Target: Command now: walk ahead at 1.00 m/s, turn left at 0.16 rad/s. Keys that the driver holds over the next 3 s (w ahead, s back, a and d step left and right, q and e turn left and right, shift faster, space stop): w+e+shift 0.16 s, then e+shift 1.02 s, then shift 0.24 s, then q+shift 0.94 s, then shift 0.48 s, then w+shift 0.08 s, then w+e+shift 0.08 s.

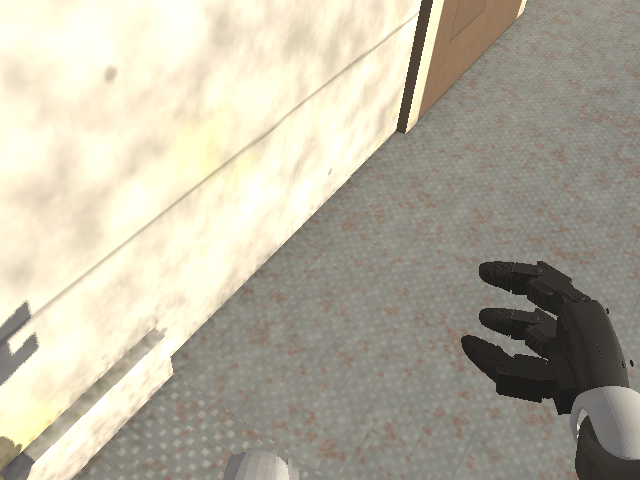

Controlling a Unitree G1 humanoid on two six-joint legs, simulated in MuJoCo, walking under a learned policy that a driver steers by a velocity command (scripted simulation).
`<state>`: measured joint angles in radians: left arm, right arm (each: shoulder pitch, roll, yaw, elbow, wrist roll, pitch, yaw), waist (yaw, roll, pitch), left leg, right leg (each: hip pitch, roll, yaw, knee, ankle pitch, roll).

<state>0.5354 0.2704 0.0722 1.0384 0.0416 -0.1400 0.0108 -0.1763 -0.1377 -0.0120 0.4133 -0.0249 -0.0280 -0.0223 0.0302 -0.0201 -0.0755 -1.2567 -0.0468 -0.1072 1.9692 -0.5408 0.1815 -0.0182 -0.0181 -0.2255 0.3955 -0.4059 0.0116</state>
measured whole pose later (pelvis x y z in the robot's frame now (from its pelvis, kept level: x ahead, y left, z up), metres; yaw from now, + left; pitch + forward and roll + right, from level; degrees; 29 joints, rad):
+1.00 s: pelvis +0.60 -0.06 +0.17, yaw -45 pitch +1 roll +1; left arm 0.21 0.33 0.10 0.58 -0.04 0.05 0.00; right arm 0.07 -0.23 -0.08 0.67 0.00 -0.02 -0.10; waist 0.03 -0.07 0.05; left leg -0.43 0.01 -0.05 0.56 -0.16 -0.04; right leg -0.61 0.15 0.10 1.24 -0.51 0.02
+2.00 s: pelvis +0.53 -0.16 +0.19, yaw -42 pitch +3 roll +2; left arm 0.20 0.23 0.07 0.59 0.02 0.01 0.05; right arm 0.13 -0.33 -0.10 0.66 0.03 0.06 -0.01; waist 0.00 0.01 0.02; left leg -0.64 0.02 -0.04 1.23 -0.31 -0.11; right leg -0.24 -0.02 -0.15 0.49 -0.32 -0.08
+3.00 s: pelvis +0.60 -0.20 +0.18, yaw -13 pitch +1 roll +0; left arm 0.30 0.23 0.05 0.68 0.00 -0.03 0.01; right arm 0.27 -0.26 -0.03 0.74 0.00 -0.04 -0.02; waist 0.04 -0.01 -0.04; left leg -0.39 0.01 0.00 0.90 -0.53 -0.01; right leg -0.25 0.02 0.06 0.54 -0.32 -0.05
